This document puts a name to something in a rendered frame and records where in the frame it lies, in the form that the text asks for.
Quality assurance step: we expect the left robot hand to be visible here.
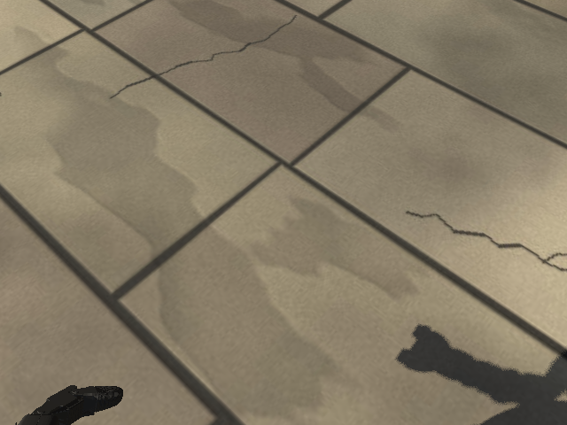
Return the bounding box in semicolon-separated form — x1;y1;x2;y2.
15;385;123;425

